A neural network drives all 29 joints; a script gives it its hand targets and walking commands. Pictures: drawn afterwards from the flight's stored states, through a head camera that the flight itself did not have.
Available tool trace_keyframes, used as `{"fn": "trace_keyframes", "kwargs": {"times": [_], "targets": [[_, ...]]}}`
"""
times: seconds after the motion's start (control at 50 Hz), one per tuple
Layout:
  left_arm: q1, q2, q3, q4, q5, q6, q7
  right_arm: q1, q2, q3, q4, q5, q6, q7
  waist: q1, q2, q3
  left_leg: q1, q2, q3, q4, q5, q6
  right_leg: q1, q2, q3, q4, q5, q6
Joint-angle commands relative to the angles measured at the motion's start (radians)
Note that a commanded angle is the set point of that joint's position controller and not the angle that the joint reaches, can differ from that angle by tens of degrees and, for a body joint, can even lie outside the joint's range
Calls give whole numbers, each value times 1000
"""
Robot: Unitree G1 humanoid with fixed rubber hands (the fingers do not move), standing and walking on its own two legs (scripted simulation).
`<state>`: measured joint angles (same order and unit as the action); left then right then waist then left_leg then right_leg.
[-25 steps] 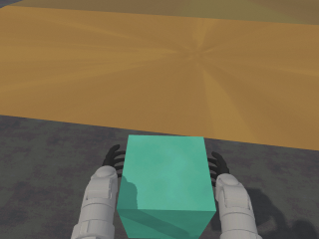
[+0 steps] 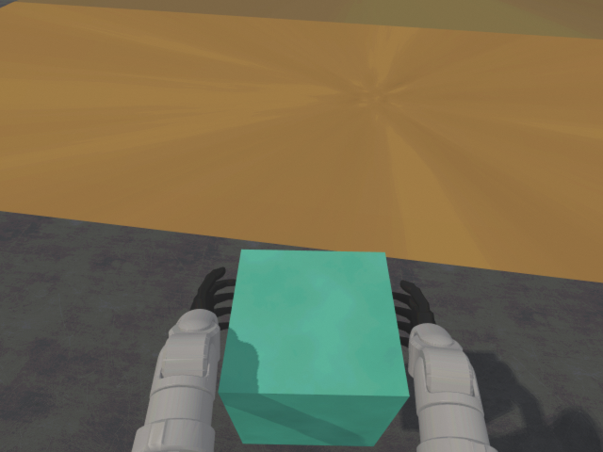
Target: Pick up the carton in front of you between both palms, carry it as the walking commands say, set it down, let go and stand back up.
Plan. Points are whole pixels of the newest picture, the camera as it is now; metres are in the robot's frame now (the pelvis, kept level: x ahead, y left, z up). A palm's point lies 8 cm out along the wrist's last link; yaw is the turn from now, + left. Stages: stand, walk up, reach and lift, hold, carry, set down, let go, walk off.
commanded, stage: reach and lift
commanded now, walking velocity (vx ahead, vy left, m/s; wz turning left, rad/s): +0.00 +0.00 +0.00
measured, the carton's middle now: (310, 352) +0.30 +0.00 -0.05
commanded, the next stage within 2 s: hold in 0.34 s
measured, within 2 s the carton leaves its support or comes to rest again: neither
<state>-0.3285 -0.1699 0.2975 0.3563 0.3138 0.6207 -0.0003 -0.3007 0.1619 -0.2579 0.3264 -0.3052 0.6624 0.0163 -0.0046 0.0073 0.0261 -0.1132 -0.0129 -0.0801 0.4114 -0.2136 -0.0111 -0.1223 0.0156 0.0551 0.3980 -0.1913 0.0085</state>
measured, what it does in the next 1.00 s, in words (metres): stands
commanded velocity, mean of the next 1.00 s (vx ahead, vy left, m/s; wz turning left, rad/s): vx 0.02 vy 0.00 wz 0.00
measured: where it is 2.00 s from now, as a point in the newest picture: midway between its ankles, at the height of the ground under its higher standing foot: (291, 431)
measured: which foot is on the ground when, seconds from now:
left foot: down 0.00-1.00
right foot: down 0.00-1.00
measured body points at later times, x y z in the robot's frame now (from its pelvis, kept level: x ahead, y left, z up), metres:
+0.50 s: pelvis +0.00 +0.00 +0.00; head -0.04 +0.00 +0.45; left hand +0.31 +0.15 +0.05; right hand +0.30 -0.15 +0.04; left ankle +0.01 +0.13 -0.74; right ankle +0.02 -0.13 -0.74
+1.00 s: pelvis -0.01 +0.00 +0.00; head -0.05 +0.00 +0.45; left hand +0.30 +0.15 +0.05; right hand +0.30 -0.15 +0.04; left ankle +0.01 +0.13 -0.74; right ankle +0.02 -0.13 -0.74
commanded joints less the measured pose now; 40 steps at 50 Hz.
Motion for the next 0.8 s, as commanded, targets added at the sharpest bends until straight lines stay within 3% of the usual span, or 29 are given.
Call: {"fn": "trace_keyframes", "kwargs": {"times": [0.0,0.32,0.42,0.56,0.78], "targets": [[-407,-935,-537,10,-239,-1,-258,-478,932,527,-55,245,-40,222,-1,-9,-285,27,-85,11,-66,199,10,148,74,11,-46,221,4],[-370,-940,-572,-62,-266,42,-245,-458,901,561,-135,271,-4,223,-2,3,-260,59,-79,1,-86,228,3,152,82,7,-59,216,-2],[-334,-934,-629,-155,-302,79,-235,-434,907,628,-225,310,33,217,6,2,-301,107,-77,-7,-98,305,1,187,83,12,-73,284,2],[-364,-888,-571,-115,-270,119,-243,-440,867,557,-170,275,72,217,1,1,-154,42,-72,11,-123,93,8,134,76,7,-99,80,-7],[-476,-920,-563,-63,-269,101,-262,-551,916,558,-125,278,59,228,5,-3,-195,15,-70,15,-107,16,17,141,67,3,-79,20,-6]]}}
